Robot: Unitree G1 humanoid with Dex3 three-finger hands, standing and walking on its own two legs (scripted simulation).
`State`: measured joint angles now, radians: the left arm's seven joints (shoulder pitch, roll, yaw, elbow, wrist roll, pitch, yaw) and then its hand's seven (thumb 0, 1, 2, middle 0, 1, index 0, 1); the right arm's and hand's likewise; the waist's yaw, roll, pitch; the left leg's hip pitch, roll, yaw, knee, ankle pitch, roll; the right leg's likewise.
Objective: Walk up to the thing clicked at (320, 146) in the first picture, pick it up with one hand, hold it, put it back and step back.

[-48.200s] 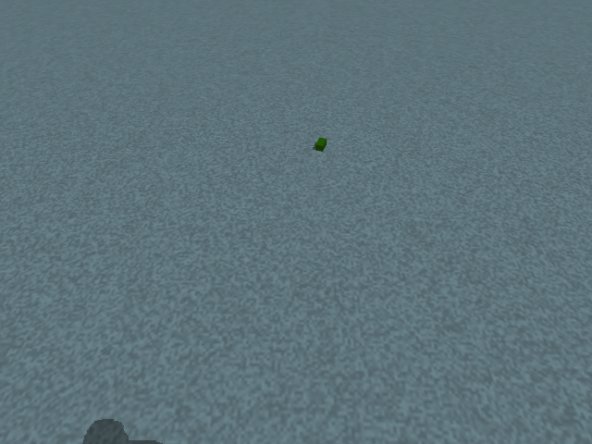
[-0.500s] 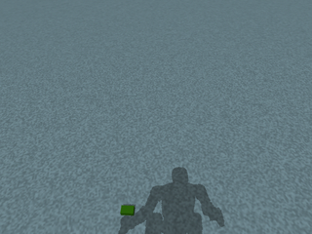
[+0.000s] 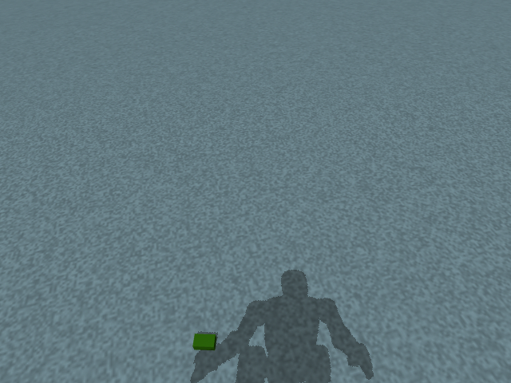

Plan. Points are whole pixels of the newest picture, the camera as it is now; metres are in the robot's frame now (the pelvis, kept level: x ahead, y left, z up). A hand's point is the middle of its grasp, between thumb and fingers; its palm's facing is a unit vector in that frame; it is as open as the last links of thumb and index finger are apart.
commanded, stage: stand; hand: left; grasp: from above
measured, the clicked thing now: (204, 342) +0.46 +0.23 -0.76
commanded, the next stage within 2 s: step back in 1.32 s
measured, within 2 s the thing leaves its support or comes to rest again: neither
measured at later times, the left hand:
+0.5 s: hand out of the picture +0.09 +0.24 -0.16, palm faces +0.03 -0.94 -0.33, open 7.4 cm
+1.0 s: hand out of the picture +0.08 +0.25 -0.16, palm faces +0.01 -0.94 -0.33, open 7.4 cm
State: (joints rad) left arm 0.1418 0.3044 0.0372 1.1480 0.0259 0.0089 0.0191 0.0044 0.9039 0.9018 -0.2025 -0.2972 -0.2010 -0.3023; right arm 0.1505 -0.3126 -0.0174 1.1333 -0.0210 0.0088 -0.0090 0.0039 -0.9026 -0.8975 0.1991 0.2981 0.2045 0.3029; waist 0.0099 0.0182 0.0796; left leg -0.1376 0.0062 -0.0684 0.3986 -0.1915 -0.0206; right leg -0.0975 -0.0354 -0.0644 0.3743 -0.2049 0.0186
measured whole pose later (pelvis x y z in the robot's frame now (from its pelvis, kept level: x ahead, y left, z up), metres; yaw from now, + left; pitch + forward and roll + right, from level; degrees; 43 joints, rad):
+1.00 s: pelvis +0.01 +0.00 +0.00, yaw +0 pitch -3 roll +0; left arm 0.12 0.32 0.03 1.14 0.02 0.00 0.00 0.00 0.90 0.90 -0.20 -0.30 -0.20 -0.30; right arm 0.12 -0.33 0.00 1.14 -0.01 0.00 0.00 0.00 -0.90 -0.90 0.20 0.30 0.21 0.30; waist 0.01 0.01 0.07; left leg -0.12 0.01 -0.07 0.35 -0.18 -0.03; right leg -0.08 -0.03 -0.07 0.34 -0.20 0.01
